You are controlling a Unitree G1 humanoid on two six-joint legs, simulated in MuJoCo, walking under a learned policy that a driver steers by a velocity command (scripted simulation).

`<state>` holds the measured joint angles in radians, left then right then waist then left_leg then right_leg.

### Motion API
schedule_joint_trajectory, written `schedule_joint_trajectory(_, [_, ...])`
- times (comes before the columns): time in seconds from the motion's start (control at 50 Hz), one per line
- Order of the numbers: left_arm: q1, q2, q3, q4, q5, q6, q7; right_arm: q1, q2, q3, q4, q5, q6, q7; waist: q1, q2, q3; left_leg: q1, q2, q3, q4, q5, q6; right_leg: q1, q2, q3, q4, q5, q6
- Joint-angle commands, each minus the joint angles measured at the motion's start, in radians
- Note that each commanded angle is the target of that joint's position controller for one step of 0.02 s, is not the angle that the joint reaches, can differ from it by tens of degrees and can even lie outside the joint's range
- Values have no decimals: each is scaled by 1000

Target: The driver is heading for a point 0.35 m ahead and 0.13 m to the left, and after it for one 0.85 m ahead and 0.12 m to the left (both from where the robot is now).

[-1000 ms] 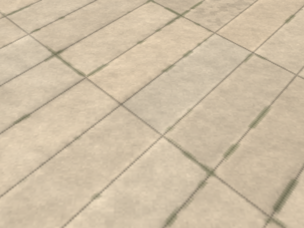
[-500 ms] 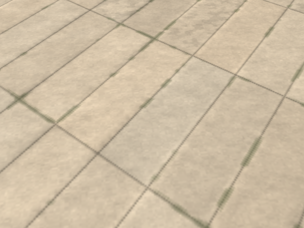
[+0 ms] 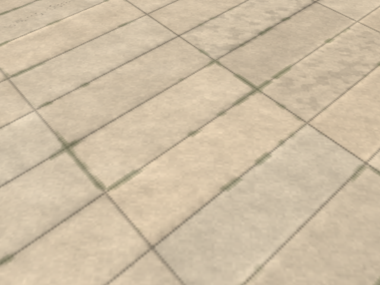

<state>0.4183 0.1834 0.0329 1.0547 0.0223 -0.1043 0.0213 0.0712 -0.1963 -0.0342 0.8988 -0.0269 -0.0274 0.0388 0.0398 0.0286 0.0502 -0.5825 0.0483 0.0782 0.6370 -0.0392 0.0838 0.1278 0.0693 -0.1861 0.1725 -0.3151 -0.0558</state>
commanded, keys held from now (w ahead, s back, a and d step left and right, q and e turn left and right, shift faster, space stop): w+q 0.22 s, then q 0.12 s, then no key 0.66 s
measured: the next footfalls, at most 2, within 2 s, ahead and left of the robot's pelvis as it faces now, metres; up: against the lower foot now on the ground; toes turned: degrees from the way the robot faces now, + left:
left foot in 0.08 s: +0.21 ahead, +0.08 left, +0.00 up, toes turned +7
right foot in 0.58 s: +0.47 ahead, -0.01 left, +0.00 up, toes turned +17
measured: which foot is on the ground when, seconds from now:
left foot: up 0.00-0.06, down 0.08-0.58, up 0.60-0.92, down 0.94-1.00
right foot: down 0.00-0.10, up 0.12-0.56, down 0.58-1.00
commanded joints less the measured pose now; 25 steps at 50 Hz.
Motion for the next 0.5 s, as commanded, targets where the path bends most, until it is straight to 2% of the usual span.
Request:
schedule_joint_trajectory(0.02, [41, 160, 29, -18, 4, 1, 17, -40, -67, -16, -73, -4, -17, -4, -33, -108, 26, 48, -64, 65, -39, -109, 56, 20, -316, 21, 136, 970, -77])
schedule_joint_trajectory(0.04, [30, 174, 34, -21, 7, 8, 20, 26, -81, -25, -56, -5, -18, -8, -63, -121, -16, 122, -100, 84, -44, -161, 80, 31, -318, 5, 250, 1098, -73])
schedule_joint_trajectory(0.06, [21, 187, 38, -28, 8, 18, 19, 133, -102, -38, -25, -7, -22, -10, -104, -124, -77, 237, -134, 91, -79, -179, 107, 14, -315, -9, 415, 1122, -66])
schedule_joint_trajectory(0.08, [1, 194, 39, -46, 2, 23, 16, 285, -143, -60, 19, -19, -28, -15, -176, -96, -154, 459, -118, 27, -147, -152, 149, -117, -298, -26, 646, 978, -43])
schedule_joint_trajectory(0.1, [0, 144, 26, -101, -17, 18, 5, 405, -253, -94, 27, -30, -27, -29, -207, 49, -272, 738, 135, -327, -175, -215, 252, -415, -221, -49, 1013, 544, -2])
schedule_joint_trajectory(0.12, [-13, 125, 30, -154, -23, 8, -13, 356, -297, -104, 14, -5, -13, -26, -142, 195, -335, 896, 321, -833, -336, -131, 382, -746, 2, 96, 1288, -216, 34])
schedule_joint_trajectory(0.14, [-120, 162, 35, -176, -6, -1, -19, 311, -275, -99, 17, 18, -3, -29, -139, 39, -221, 825, 277, -694, -350, -147, 340, -858, -86, 229, 1286, -126, 17])
schedule_joint_trajectory(0.16, [-158, 152, 31, -193, -14, -14, -23, 255, -222, -86, 10, 20, -4, -33, -114, -7, -118, 692, 251, -576, -373, -100, 300, -857, -127, 225, 1211, -38, 15])
schedule_joint_trajectory(0.18, [-150, 145, 32, -186, -12, -14, -21, 212, -175, -74, 6, 18, -7, -34, -67, -68, -46, 568, 201, -490, -398, -6, 252, -802, -159, 222, 1113, -1, 21])
schedule_joint_trajectory(0.2, [-147, 141, 33, -191, 7, 2, -19, 190, -151, -65, 5, 24, -13, -41, -36, -67, -22, 485, 153, -423, -409, 74, 224, -746, -176, 224, 1049, 5, 38])
schedule_joint_trajectory(0.22, [-125, 126, 30, -189, 21, 23, -22, 181, -142, -60, 1, 27, -21, -43, -15, -48, -32, 442, 120, -374, -416, 113, 210, -693, -184, 223, 1006, 11, 54])
schedule_joint_trajectory(0.24, [-124, 123, 30, -195, 25, 41, -23, 191, -153, -60, 0, 30, -32, -43, -8, -39, -28, 419, 107, -350, -408, 250, 211, -677, -178, 210, 980, 5, 72])
schedule_joint_trajectory(0.28, [-143, 115, 29, -213, 21, 62, -21, 220, -193, -67, 1, 28, -42, -41, 0, -30, -29, 393, 81, -291, -375, 514, 203, -676, -162, 185, 915, 31, 101])
schedule_joint_trajectory(0.32, [-199, 116, 27, -242, 17, 70, -18, 251, -207, -70, -2, 26, -35, -41, -16, -4, -40, 398, 49, -259, -339, 646, 168, -690, -145, 167, 839, 89, 115])
schedule_joint_trajectory(0.4, [-309, 123, 17, -290, 4, 75, -19, 307, -189, -62, -6, 26, -12, -49, -71, 49, -69, 482, 22, -247, -297, 690, 89, -708, -119, 156, 674, 215, 102])
schedule_joint_trajectory(0.46, [-365, 128, 9, -308, -3, 70, -17, 342, -178, -56, -2, 16, -3, -61, -106, 54, -72, 569, 39, -266, -264, 695, 68, -705, -98, 157, 563, 257, 78])
schedule_joint_trajectory(0.5, [-354, 139, 7, -304, -2, 62, -13, 336, -177, -53, -3, 7, 2, -68, -103, 59, -69, 600, 54, -282, -221, 712, 63, -662, -79, 165, 494, 228, 55])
